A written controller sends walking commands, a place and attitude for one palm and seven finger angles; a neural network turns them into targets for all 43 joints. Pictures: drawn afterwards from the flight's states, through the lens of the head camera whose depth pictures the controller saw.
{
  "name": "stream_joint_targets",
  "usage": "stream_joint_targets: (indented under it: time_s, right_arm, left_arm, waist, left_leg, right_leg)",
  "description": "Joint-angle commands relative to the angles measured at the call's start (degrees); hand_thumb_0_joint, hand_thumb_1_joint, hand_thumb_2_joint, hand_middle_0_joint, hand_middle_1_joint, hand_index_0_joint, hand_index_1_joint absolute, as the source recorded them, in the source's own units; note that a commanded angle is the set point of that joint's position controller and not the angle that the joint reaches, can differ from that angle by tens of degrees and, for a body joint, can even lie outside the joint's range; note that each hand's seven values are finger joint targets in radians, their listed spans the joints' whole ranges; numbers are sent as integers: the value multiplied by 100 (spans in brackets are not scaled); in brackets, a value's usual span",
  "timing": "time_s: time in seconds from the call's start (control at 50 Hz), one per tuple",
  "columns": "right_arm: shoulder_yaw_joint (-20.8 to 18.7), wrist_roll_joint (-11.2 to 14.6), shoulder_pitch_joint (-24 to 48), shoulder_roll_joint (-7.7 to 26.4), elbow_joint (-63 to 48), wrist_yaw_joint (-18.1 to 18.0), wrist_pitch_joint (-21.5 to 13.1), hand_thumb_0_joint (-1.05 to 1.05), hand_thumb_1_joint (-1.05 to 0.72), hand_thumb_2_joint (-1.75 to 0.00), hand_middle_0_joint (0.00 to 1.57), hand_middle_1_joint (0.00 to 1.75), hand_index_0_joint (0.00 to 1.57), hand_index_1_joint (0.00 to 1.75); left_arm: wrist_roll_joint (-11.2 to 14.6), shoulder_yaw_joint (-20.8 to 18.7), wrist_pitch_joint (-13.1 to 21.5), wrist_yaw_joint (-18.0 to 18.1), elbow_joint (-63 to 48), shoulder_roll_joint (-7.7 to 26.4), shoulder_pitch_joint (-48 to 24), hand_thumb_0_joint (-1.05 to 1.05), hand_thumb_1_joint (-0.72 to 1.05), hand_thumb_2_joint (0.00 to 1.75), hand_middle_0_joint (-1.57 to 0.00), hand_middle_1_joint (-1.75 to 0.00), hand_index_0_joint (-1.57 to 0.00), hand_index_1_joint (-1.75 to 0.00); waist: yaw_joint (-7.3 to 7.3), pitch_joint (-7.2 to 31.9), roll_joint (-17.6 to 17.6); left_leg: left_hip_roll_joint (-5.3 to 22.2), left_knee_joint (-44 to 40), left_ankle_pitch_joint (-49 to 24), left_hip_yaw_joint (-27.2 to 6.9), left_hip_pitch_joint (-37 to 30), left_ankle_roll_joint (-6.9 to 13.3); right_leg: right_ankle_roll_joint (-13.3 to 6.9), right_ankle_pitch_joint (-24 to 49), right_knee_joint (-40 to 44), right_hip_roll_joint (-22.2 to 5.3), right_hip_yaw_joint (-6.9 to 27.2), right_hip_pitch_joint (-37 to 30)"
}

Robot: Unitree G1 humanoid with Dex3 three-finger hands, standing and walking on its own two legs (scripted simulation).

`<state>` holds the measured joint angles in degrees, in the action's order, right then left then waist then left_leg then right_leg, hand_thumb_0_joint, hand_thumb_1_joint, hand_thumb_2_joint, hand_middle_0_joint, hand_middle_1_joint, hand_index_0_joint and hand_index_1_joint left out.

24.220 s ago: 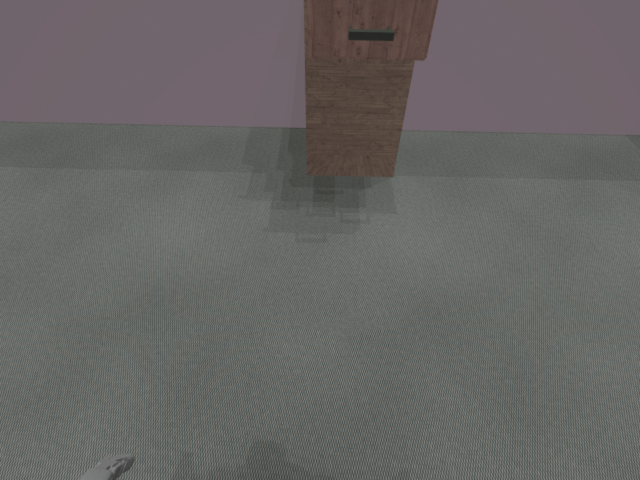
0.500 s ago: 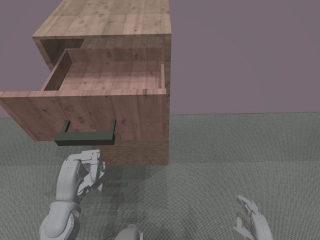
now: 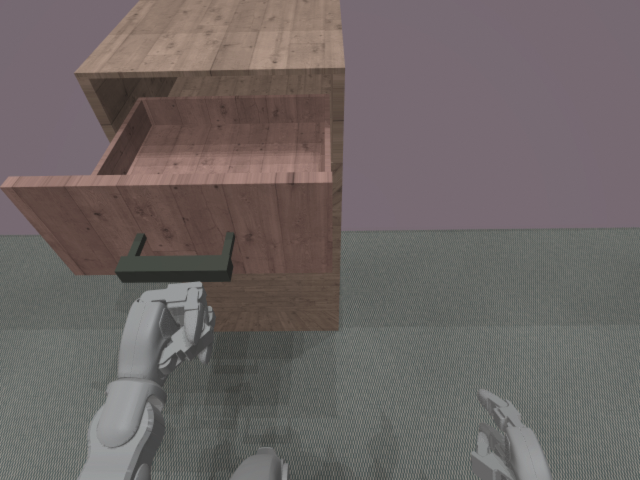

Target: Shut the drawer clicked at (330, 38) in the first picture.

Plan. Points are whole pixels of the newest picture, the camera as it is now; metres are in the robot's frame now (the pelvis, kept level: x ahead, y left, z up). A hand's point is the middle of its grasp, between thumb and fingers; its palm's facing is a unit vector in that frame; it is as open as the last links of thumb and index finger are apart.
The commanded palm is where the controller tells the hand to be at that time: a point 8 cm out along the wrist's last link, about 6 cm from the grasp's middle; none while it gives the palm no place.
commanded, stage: push the drawer shut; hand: left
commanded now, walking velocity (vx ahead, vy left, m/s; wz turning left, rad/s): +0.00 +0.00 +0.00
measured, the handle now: (180, 254) +0.38 +0.20 +0.09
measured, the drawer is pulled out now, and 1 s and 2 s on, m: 0.28 0.17 0.05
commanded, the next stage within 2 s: none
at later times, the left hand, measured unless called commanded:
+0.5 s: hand (218, 279) +0.34 +0.14 +0.09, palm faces -0.01 -1.00 -0.06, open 2.8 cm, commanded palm +0.33 +0.19 +0.09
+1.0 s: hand (228, 242) +0.40 +0.13 +0.09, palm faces -0.01 -1.00 -0.05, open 2.9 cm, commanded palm +0.39 +0.19 +0.09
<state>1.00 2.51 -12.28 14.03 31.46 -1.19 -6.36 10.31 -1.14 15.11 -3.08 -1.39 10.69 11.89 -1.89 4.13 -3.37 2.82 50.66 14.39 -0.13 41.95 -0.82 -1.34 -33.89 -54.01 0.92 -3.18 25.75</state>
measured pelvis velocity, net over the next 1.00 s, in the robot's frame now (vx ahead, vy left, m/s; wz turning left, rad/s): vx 0.01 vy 0.00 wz -0.01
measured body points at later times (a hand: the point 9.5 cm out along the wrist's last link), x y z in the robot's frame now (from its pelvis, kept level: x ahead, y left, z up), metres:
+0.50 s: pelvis +0.01 +0.00 +0.01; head +0.05 -0.02 +0.45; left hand +0.33 +0.19 +0.09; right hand +0.15 -0.26 -0.10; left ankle +0.12 +0.13 -0.68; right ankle -0.06 -0.10 -0.68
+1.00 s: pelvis +0.01 +0.00 +0.00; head +0.06 -0.01 +0.45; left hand +0.39 +0.19 +0.09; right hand +0.11 -0.26 -0.11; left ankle +0.12 +0.13 -0.68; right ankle -0.06 -0.10 -0.68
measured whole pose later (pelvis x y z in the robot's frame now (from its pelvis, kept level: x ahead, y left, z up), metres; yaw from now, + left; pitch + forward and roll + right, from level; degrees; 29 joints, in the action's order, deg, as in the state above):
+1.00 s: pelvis +0.01 +0.00 +0.00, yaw +0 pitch +9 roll -1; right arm -0.6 2.0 -16.2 14.8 37.0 0.0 -2.0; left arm 9.0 -7.5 15.3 -3.2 31.0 12.4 -21.3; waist -3.4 3.3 -2.8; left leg 3.2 49.8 14.0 0.0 44.6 -0.9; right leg -1.4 -33.1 -52.9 1.3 -2.9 28.6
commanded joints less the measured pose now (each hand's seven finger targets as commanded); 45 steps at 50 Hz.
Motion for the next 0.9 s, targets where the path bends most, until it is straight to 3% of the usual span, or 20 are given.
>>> stream_joint_targets:
  time_s: [0.0,0.04,0.06,0.08,0.16,0.18,0.2,0.26,0.28,0.3,0.36,0.38,0.42,0.44,0.48,0.62,0.72,0.8,0.88]
  right_arm:
    - [-260,-5,477,681,-848,-96,-232,0,-90,-90,20,30,20,30]
    - [-265,-6,467,656,-868,-85,-253,0,-90,-90,20,30,20,30]
    - [-271,-35,417,683,-823,-85,-244,0,-90,-90,20,30,20,30]
    - [-273,-29,425,653,-810,-74,-243,0,-90,-90,20,30,20,30]
    - [-304,-47,304,713,-701,-53,-185,0,-90,-90,20,30,20,30]
    - [-298,-35,306,687,-717,-39,-169,0,-90,-90,20,30,20,30]
    - [-313,-17,291,698,-685,-38,-170,0,-90,-90,20,30,20,30]
    - [-328,-34,213,758,-540,-72,-117,0,-90,-90,20,30,20,30]
    - [-325,-22,231,726,-543,-75,-105,0,-90,-90,20,30,20,30]
    - [-330,-15,206,736,-488,-81,-101,0,-90,-90,20,30,20,30]
    - [-359,-27,132,767,-398,-92,-86,0,-90,-90,20,30,20,30]
    - [-358,-22,153,736,-428,-85,-78,0,-90,-90,20,30,20,30]
    - [-373,-29,108,754,-380,-82,-71,0,-90,-90,20,30,20,30]
    - [-370,-20,100,749,-388,-69,-70,0,-90,-90,20,30,20,30]
    - [-376,-26,56,786,-355,-72,-36,0,-90,-90,20,30,20,30]
    - [-401,-34,-68,787,-337,-15,41,0,-90,-90,20,30,20,30]
    - [-409,-55,-176,782,-340,39,114,0,-90,-90,20,30,20,30]
    - [-414,-57,-280,806,-251,44,180,0,-90,-90,20,30,20,30]
    - [-415,-56,-354,830,-170,41,234,0,-90,-90,20,30,20,30]
  left_arm:
    - [118,-492,239,-20,-952,638,-1494,0,90,90,-140,-160,-140,-160]
    - [119,-390,235,-7,-953,515,-1609,0,90,90,-140,-160,-140,-160]
    - [103,-502,237,40,-839,633,-1566,0,90,90,-140,-160,-140,-160]
    - [123,-419,232,39,-783,500,-1604,0,90,90,-140,-160,-140,-160]
    - [82,-718,226,82,-311,750,-1720,0,90,90,-140,-160,-140,-160]
    - [89,-553,209,55,-282,549,-1824,0,90,90,-140,-160,-140,-160]
    - [90,-524,249,48,-404,570,-2188,0,90,90,-140,-160,-140,-160]
    - [76,-783,247,56,-60,853,-2441,0,90,90,-140,-160,-140,-160]
    - [82,-639,252,28,-35,683,-2613,0,90,90,-140,-160,-140,-160]
    - [80,-672,257,14,37,751,-2924,0,90,90,-140,-160,-140,-160]
    - [67,-773,299,-6,201,864,-3109,0,90,90,-140,-160,-140,-160]
    - [77,-624,281,-38,269,659,-3065,0,90,90,-140,-160,-140,-160]
    - [70,-664,279,-32,327,734,-3341,0,90,90,-140,-160,-140,-160]
    - [71,-556,271,-32,359,628,-3452,0,90,90,-140,-160,-140,-160]
    - [54,-674,221,-10,632,749,-3506,0,90,90,-140,-160,-140,-160]
    - [56,-823,234,-28,1047,835,-3961,0,90,90,-140,-160,-140,-160]
    - [6,-803,282,-19,1257,808,-4219,0,90,90,-140,-160,-140,-160]
    - [-30,-893,291,10,1583,948,-4754,0,90,90,-140,-160,-140,-160]
    - [-60,-941,313,21,1962,1036,-5218,0,90,90,-140,-160,-140,-160]
  waist:
    - [-33,1002,294]
    - [-15,1094,172]
    - [-10,1065,287]
    - [-1,1079,262]
    - [8,974,468]
    - [-33,949,503]
    - [-110,1016,485]
    - [-122,950,508]
    - [-139,998,435]
    - [-200,1006,410]
    - [-165,1205,323]
    - [-138,1276,257]
    - [-140,1431,164]
    - [-175,1426,209]
    - [-167,1415,384]
    - [-116,1517,337]
    - [-114,1555,210]
    - [-242,1456,411]
    - [-284,1416,331]
  left_leg:
    - [-156,-611,213,-17,-2128,256]
    - [-145,-632,124,-19,-2267,239]
    - [-134,-618,92,-26,-2214,258]
    - [-155,-618,-2,-9,-2236,258]
    - [-152,-602,-162,28,-2121,259]
    - [-169,-609,-202,30,-2128,256]
    - [-170,-580,-225,34,-2191,261]
    - [-176,-547,-149,35,-2101,274]
    - [-196,-553,-180,39,-2144,277]
    - [-190,-534,-163,36,-2177,271]
    - [-186,-507,-264,4,-2274,278]
    - [-196,-527,-325,8,-2348,271]
    - [-191,-507,-425,-7,-2445,251]
    - [-189,-518,-411,-30,-2466,251]
    - [-193,-503,-443,-24,-2373,274]
    - [-200,-497,-627,-10,-2430,250]
    - [-203,-477,-668,-25,-2441,233]
    - [-194,-431,-599,-30,-2354,258]
    - [-197,-402,-367,-71,-2249,256]
  right_leg:
    - [162,1384,1436,-23,224,1160]
    - [148,1473,1406,-7,172,1141]
    - [161,1532,1431,3,174,1088]
    - [155,1729,1413,-17,182,1031]
    - [192,2054,1402,3,186,963]
    - [193,2176,1379,-14,177,950]
    - [212,2224,1377,-19,192,1018]
    - [220,2145,1439,-7,241,1015]
    - [214,2213,1424,-25,247,1022]
    - [219,2183,1428,-23,250,1102]
    - [194,2198,1382,4,231,1068]
    - [178,2272,1364,-3,211,1049]
    - [163,2359,1322,8,199,1048]
    - [165,2325,1327,13,180,1092]
    - [178,2453,1333,6,195,1020]
    - [152,2636,1292,41,185,989]
    - [134,2607,1251,72,171,1065]
    - [159,2578,1269,90,198,1193]
    - [146,2246,1272,101,214,1353]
